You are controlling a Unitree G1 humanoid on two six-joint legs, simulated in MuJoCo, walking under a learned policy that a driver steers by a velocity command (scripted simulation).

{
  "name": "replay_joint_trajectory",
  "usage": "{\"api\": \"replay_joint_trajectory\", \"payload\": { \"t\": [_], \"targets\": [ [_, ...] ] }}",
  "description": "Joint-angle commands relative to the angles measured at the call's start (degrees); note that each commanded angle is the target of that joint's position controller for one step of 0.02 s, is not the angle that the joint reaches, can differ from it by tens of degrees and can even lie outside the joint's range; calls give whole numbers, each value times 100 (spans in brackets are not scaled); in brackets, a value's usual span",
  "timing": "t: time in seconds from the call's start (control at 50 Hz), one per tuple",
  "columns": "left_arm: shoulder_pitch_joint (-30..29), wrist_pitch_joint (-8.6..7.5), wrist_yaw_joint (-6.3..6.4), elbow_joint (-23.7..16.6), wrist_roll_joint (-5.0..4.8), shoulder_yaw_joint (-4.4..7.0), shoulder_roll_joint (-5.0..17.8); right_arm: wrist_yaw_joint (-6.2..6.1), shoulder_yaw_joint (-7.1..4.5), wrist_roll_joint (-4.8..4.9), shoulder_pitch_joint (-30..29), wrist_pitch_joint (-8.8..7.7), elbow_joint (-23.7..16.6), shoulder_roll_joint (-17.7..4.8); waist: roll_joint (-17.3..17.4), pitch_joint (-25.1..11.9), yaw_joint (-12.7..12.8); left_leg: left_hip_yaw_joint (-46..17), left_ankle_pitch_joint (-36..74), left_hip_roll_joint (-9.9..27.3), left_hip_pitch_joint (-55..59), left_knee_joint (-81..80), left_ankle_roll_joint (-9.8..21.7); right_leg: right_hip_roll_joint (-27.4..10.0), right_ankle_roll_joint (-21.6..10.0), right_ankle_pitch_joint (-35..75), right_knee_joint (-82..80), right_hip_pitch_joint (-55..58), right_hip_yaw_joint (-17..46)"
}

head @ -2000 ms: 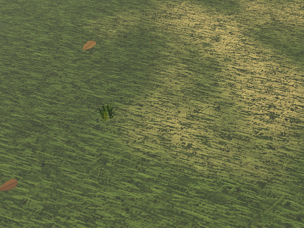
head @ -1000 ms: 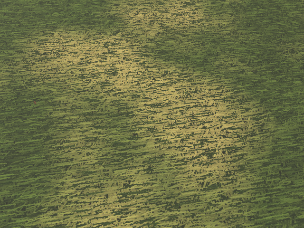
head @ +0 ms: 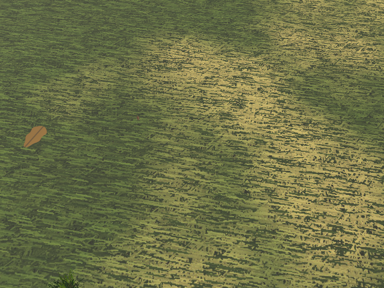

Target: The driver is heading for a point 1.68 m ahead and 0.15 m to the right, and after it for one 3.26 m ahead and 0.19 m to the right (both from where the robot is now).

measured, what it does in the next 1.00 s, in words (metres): walks ahead: right foot, then left foot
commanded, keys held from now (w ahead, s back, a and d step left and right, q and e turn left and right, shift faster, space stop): no key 0.50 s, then w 0.50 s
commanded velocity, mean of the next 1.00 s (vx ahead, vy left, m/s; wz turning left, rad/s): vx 0.15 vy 0.00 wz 0.10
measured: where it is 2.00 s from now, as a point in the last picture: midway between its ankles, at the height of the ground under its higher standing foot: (179, 229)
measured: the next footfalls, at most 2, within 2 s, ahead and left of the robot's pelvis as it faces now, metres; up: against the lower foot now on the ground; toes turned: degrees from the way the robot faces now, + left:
right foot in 0.14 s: +0.06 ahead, -0.12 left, +0.00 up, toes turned +2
left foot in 0.44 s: -0.01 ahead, +0.09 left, +0.00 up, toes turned -1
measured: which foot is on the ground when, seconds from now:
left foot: down 0.00-0.14, up 0.16-0.42, down 0.44-0.76, up 0.78-1.00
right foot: up 0.00-0.12, down 0.14-1.00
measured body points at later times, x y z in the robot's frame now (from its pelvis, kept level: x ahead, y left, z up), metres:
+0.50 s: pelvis -0.01 -0.03 +0.00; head +0.00 -0.03 +0.45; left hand +0.08 +0.23 -0.13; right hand +0.08 -0.29 -0.14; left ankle -0.05 +0.09 -0.74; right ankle +0.00 -0.12 -0.74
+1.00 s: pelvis +0.10 -0.04 +0.00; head +0.12 -0.06 +0.45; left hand +0.02 +0.20 -0.13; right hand +0.24 -0.29 -0.13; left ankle +0.14 +0.09 -0.68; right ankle +0.02 -0.12 -0.74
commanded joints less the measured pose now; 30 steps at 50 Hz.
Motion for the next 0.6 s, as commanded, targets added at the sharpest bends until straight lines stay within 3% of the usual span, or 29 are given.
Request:
{"api": "replay_joint_trajectory", "payload": {
  "t": [0.02,0.08,0.12,0.14,0.16,0.18,0.2,0.22,0.24,0.28,0.36,0.4,0.42,0.44,0.46,0.48,0.5,0.52,0.56,0.6],
  "targets": [
    [-109,-103,34,-437,-38,40,394,3,-214,-46,213,-25,-251,-882,804,-558,-151,-1566,1871,1573,854,-388,940,47,-89,-161,-430,-142,-48],
    [116,-132,54,-431,-77,16,395,19,-179,-56,-31,0,-251,-859,830,-585,-44,-1676,2110,1507,543,-269,780,137,-234,-118,-1134,579,-133],
    [476,-191,77,-331,-56,-24,290,-1,-131,19,-279,27,-242,-795,687,-562,225,-1616,1775,1286,180,-42,468,151,-354,760,-2534,1430,-208],
    [494,-248,110,-336,15,-15,416,-18,-72,39,-238,11,-250,-636,376,-545,198,-1516,972,1054,-208,143,163,-250,-446,1139,-3173,1907,236],
    [398,-300,138,-441,130,-5,746,-18,46,24,40,-22,-271,-217,-765,-674,-1,-836,-571,439,-627,1030,-135,-1561,-702,1255,-3741,2270,1650],
    [51,-288,84,-504,99,31,1016,-66,-28,29,-49,14,-273,-486,-1210,-346,0,-86,-2062,-215,-738,1515,-245,-2175,-1422,2144,-3660,1361,2298],
    [23,-313,35,-502,80,-18,766,-77,-74,-34,-16,44,-171,-678,-790,-251,1,-191,-2120,13,-515,2227,-305,-2130,-1689,2316,-3636,1107,2150],
    [-189,-339,12,-494,25,-94,525,-44,-79,-5,21,52,-54,-624,-601,-132,-107,-203,-1830,67,-461,2454,-350,-1809,-1601,2337,-3590,1033,1714],
    [-328,-340,12,-493,36,-122,448,-23,-74,12,87,55,46,-569,-585,-99,-166,-159,-1593,74,-395,2549,-423,-1463,-1414,2493,-3500,1055,1269],
    [-246,-358,46,-395,18,-124,480,18,-28,-23,136,62,163,-462,-802,-213,-127,11,-1460,119,-436,2294,-558,-1148,-1267,3206,-3261,1519,835],
    [148,-317,9,-130,25,-110,534,-34,101,66,-168,73,289,-248,-810,-421,163,438,-1396,286,-59,937,-632,-1104,-1282,3646,-2896,2066,791],
    [127,-277,5,-27,11,-88,589,-86,130,88,-50,53,447,-226,-775,-415,62,572,-597,297,393,-173,-558,-1022,-1140,3565,-2741,2019,801],
    [125,-274,6,18,0,-82,588,-115,144,55,15,16,532,-254,-667,-412,8,441,207,421,833,-768,-510,-985,-961,3423,-2709,1796,802],
    [184,-303,-5,29,-6,-98,518,-146,123,-14,-7,-38,568,-439,-465,-511,64,38,628,721,1270,-803,-448,-932,-751,2981,-2730,1502,838],
    [290,-330,-42,16,-6,-90,484,-165,96,-78,-32,-92,586,-700,-30,-545,242,-365,1406,1174,1448,-512,-351,-681,-620,2407,-2681,1267,624],
    [295,-313,-49,132,-54,-136,282,-129,113,26,-274,-106,705,-626,566,-332,330,-339,1151,1164,781,-398,-189,-389,-553,1664,-3061,1555,362],
    [141,-291,-26,238,-19,-117,410,-93,172,26,-333,-143,708,-391,422,-188,175,-339,768,1102,551,-514,-193,-375,-504,1564,-2994,1757,339],
    [120,-273,-29,319,-2,-97,441,-89,192,2,-178,-165,824,-363,378,-273,110,-297,-11,1007,519,-675,-183,-340,-534,1158,-2909,1841,292],
    [112,-225,-83,366,38,-43,487,-124,126,-36,29,-133,999,-573,594,15,88,-443,-2035,884,244,-774,66,-74,-670,-321,-2464,1465,95],
    [-59,-239,-135,307,68,-66,376,-110,68,-39,267,-115,1055,-732,812,523,-74,-1111,-3459,1225,163,-1180,388,103,-714,-939,-1981,529,-31]
  ]
}}
Velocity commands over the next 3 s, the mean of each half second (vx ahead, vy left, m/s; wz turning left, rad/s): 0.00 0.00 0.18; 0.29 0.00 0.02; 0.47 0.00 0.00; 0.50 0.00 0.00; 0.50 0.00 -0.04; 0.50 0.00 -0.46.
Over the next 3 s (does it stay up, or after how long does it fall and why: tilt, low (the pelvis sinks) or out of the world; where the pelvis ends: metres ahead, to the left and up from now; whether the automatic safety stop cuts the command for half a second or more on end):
stays up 1.21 0.01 -0.01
